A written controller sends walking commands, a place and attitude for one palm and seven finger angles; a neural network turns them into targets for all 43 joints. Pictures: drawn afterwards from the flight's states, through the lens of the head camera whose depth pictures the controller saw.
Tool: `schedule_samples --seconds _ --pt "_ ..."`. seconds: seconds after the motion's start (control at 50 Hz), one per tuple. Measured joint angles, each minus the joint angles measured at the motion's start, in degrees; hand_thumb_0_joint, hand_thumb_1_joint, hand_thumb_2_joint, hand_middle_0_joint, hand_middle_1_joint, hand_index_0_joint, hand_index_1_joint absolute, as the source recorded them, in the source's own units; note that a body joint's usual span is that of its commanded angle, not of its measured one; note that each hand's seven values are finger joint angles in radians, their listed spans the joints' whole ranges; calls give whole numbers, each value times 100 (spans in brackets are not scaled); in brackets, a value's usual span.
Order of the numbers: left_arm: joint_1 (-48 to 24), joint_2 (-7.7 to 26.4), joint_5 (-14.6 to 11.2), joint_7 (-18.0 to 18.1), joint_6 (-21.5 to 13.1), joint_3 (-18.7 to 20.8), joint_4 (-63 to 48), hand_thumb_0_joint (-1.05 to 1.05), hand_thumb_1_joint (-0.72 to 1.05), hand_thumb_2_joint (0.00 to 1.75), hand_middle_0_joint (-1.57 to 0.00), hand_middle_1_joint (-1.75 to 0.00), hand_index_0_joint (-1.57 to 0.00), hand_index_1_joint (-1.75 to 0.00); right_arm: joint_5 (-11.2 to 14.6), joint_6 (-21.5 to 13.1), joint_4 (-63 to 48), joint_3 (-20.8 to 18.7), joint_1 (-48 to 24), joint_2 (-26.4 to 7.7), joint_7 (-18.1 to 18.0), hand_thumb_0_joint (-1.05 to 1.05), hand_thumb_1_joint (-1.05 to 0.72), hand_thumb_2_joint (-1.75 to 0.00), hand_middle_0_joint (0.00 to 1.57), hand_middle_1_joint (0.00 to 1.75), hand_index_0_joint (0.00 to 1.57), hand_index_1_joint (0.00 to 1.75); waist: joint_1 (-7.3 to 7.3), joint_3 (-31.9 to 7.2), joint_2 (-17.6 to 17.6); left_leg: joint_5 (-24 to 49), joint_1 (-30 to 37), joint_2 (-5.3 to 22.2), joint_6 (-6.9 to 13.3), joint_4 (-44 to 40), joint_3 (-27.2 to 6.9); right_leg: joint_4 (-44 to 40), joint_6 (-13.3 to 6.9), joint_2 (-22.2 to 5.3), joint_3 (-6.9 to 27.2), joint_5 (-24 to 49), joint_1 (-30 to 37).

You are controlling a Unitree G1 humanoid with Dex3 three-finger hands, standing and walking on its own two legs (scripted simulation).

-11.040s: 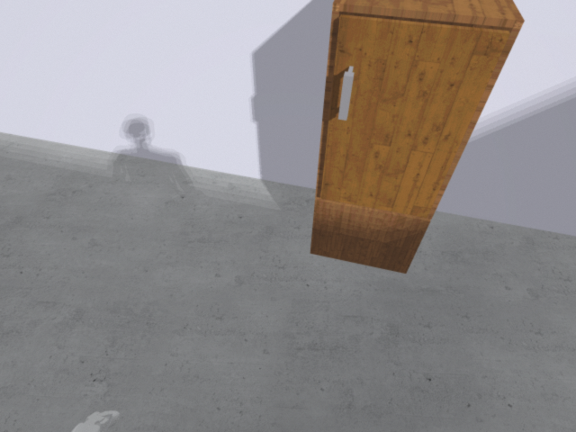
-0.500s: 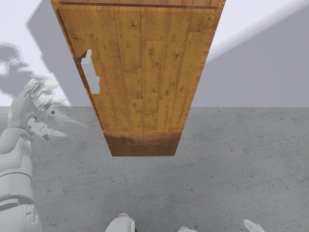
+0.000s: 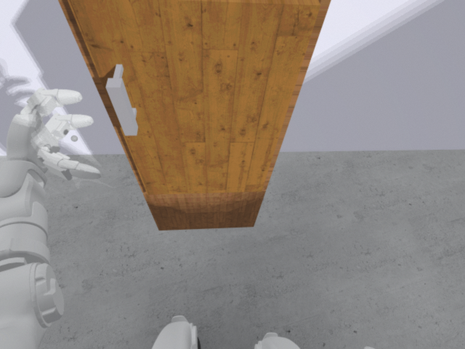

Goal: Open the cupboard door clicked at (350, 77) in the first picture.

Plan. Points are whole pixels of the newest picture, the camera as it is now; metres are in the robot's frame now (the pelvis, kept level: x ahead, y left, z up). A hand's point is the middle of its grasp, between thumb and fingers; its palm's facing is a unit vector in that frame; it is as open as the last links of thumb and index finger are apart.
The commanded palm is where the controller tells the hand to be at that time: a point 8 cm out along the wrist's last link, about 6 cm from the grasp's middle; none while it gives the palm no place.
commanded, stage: move the hooked fingers beside the handle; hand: left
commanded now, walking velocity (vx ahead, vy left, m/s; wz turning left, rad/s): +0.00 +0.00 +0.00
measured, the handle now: (125, 101) +0.54 +0.20 +0.07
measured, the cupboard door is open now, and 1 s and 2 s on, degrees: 0 0 0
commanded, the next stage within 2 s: slide the fingers in behind the handle in 1.20 s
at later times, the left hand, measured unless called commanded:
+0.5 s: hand (89, 106) +0.51 +0.25 +0.09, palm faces +0.06 -1.00 -0.02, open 13.9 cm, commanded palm +0.48 +0.30 +0.08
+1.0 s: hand (87, 118) +0.49 +0.25 +0.08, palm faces +0.02 -1.00 +0.00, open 14.0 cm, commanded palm +0.47 +0.30 +0.07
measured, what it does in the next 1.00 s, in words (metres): stands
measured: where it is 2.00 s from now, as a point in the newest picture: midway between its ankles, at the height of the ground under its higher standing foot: outside the picture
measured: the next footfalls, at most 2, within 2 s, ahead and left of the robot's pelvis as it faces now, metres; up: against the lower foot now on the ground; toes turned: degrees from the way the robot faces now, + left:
none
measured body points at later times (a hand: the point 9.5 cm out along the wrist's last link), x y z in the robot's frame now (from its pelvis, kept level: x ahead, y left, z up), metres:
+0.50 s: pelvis +0.00 -0.01 -0.01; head +0.13 +0.01 +0.42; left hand +0.50 +0.30 +0.09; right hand -0.01 -0.28 -0.12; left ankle +0.05 +0.10 -0.69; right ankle -0.02 -0.12 -0.69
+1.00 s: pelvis +0.01 +0.01 -0.01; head +0.12 +0.03 +0.43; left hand +0.48 +0.31 +0.08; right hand +0.05 -0.27 -0.11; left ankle +0.05 +0.10 -0.69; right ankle -0.02 -0.12 -0.69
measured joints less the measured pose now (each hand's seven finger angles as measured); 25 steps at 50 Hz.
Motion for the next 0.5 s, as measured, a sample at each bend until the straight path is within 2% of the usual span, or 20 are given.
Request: schedule_samples --seconds 0.08,0.2,0.34,0.42,0.5 --pt "-303 67 95 82 -52 -66 178 -1 -50 30 -29 -120 -30 -120 -28 34 33 -11 18 -24 4 0 -90 -90 21 30 21 30 -56 29 13 6 -153 9 -7 70 -23 75 -10 8 -19 -4 -148" --pt "-653 164 197 176 -79 61 485 -1 -50 30 -30 -120 -31 -120 -48 136 64 14 89 -28 27 0 -91 -90 21 30 21 30 -172 -7 20 -10 -302 48 -19 136 -1 162 -23 39 13 -17 -325" --pt "-1041 568 430 283 25 229 932 -1 -50 30 -30 -120 -31 -120 -56 243 8 68 211 -31 24 0 -90 -90 21 30 21 30 -349 11 38 -43 -535 112 -44 256 -12 277 -51 97 16 -43 -567" --pt "-1256 756 448 236 -52 321 1033 -1 -50 30 -30 -120 -31 -120 -66 281 45 77 286 -42 28 0 -90 -90 21 30 21 30 -399 24 49 -75 -685 149 -59 341 -38 333 -66 134 1 -61 -701" --pt "-1430 1001 450 95 75 382 1210 -1 -50 30 -30 -120 -31 -120 -54 346 38 88 344 -56 21 0 -91 -90 21 30 21 30 -464 23 55 -109 -807 177 -62 401 -55 358 -71 163 -7 -76 -809"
